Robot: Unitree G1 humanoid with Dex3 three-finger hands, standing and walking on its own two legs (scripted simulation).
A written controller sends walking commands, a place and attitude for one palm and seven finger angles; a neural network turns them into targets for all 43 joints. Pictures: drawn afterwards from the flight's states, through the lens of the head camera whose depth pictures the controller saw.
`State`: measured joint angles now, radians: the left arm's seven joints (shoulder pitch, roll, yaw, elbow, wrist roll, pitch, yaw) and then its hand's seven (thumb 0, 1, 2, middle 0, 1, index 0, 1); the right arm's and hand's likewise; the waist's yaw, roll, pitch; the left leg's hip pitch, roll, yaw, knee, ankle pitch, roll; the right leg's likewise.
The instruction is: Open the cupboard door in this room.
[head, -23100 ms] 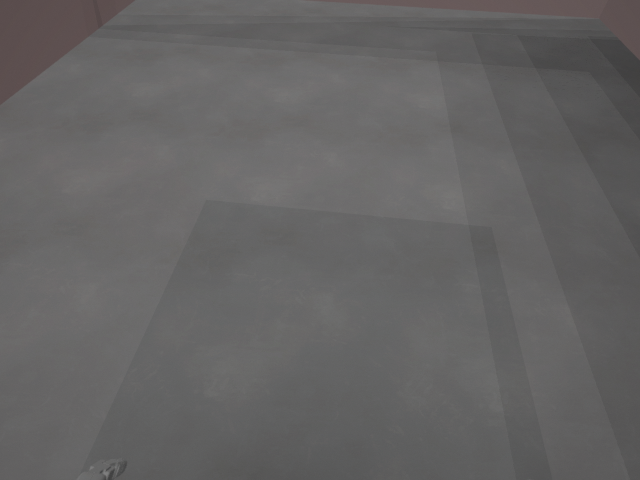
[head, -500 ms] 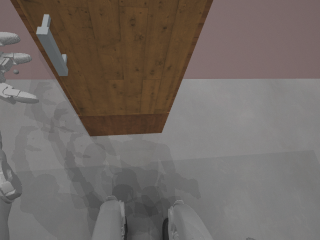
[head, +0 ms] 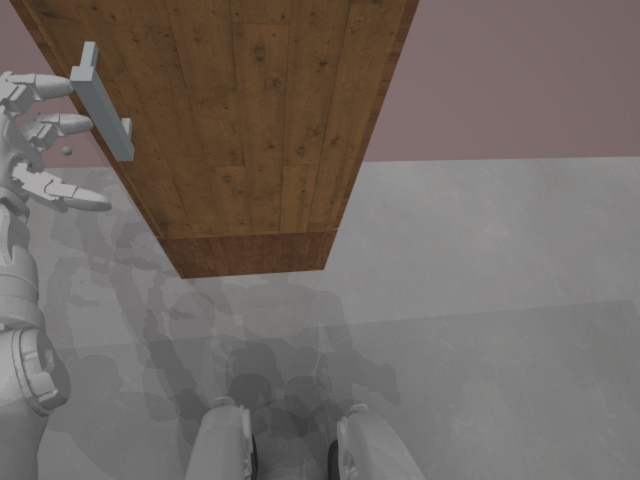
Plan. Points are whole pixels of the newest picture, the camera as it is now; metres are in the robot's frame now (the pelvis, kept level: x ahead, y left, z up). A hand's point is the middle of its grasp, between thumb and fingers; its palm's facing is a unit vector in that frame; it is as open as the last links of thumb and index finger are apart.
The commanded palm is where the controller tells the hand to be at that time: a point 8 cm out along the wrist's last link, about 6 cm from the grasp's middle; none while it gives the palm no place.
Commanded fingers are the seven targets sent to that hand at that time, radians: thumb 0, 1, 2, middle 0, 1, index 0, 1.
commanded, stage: slide the fingers in behind the handle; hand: left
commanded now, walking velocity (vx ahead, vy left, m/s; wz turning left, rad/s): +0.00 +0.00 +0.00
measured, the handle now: (108, 106) +0.54 +0.24 +0.07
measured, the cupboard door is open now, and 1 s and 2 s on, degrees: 0 1 1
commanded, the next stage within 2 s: close the thumb around the handle in 1.04 s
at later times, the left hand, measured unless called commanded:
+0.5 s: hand (107, 150) +0.48 +0.23 +0.07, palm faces +0.07 -1.00 -0.01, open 14.0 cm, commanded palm +0.45 +0.26 +0.07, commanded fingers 0.00 -0.50 0.30 -0.30 -1.20 -0.30 -1.20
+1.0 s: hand (116, 151) +0.48 +0.22 +0.07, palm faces +0.06 -1.00 -0.01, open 14.0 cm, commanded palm +0.45 +0.26 +0.07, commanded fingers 0.00 -0.50 0.30 -0.30 -1.20 -0.30 -1.20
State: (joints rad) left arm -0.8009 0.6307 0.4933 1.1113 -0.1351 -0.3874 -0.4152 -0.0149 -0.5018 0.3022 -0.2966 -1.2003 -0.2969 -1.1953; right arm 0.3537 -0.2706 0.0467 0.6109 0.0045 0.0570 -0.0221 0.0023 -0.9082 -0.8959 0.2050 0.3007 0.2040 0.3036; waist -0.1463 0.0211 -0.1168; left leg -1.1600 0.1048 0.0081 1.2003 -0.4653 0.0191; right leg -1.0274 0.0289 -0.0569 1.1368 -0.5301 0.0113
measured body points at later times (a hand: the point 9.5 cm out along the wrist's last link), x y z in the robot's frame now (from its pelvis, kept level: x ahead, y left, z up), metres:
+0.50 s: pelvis +0.01 -0.01 +0.01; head +0.13 +0.02 +0.44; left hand +0.47 +0.28 +0.07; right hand +0.05 -0.27 -0.11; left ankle +0.05 +0.11 -0.64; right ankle +0.00 -0.13 -0.64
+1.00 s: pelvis +0.00 -0.01 +0.00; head +0.13 +0.01 +0.44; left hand +0.47 +0.27 +0.07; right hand +0.05 -0.28 -0.11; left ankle +0.05 +0.11 -0.64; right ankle +0.00 -0.13 -0.64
